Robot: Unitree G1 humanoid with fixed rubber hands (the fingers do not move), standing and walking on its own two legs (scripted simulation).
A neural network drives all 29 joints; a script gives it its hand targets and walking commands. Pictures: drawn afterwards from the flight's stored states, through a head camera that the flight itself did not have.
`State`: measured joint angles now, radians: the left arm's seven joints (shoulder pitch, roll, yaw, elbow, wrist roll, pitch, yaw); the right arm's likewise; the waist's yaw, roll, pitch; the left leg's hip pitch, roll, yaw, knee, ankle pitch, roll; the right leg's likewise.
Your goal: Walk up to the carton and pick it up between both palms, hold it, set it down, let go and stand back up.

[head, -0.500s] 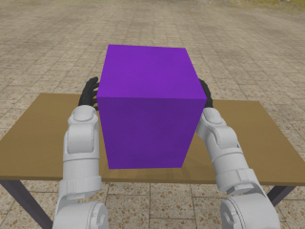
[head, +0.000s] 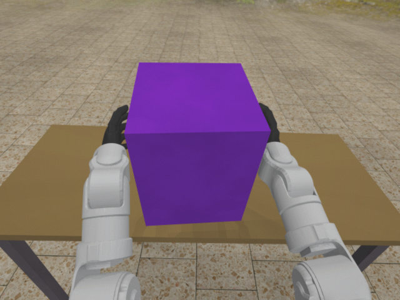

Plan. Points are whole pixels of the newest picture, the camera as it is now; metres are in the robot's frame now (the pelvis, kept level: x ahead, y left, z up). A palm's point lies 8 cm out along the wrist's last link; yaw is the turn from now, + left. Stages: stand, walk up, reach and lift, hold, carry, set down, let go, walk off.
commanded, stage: hold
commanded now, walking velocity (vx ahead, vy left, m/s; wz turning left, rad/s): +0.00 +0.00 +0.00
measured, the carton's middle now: (192, 145) +0.38 +0.01 +0.18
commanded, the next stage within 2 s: none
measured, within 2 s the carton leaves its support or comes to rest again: neither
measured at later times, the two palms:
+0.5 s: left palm (115, 145) +0.36 +0.15 +0.20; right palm (268, 141) +0.36 -0.14 +0.20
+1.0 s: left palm (115, 145) +0.36 +0.15 +0.20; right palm (268, 141) +0.36 -0.14 +0.20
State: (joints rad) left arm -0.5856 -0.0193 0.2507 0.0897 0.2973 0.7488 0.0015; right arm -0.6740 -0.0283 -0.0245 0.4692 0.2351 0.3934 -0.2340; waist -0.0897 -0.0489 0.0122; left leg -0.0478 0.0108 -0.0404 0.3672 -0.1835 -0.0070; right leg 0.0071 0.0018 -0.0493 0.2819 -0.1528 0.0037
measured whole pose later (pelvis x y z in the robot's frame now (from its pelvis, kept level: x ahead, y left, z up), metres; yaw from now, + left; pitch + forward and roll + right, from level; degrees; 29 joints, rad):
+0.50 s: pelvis +0.00 +0.00 +0.00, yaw +0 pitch -8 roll -1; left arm -0.60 -0.02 0.27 0.13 0.29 0.74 0.00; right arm -0.70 -0.03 -0.03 0.50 0.22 0.40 -0.23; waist -0.09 -0.05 0.00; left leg -0.04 0.01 -0.04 0.35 -0.17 -0.01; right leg 0.01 0.00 -0.05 0.28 -0.15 0.00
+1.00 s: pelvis +0.00 +0.00 +0.00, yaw +0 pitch -8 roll -1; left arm -0.61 -0.02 0.26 0.13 0.30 0.74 0.00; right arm -0.70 -0.03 -0.03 0.50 0.23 0.39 -0.23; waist -0.09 -0.05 0.00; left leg -0.05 0.01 -0.04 0.36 -0.18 -0.01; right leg 0.00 0.00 -0.04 0.28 -0.15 0.00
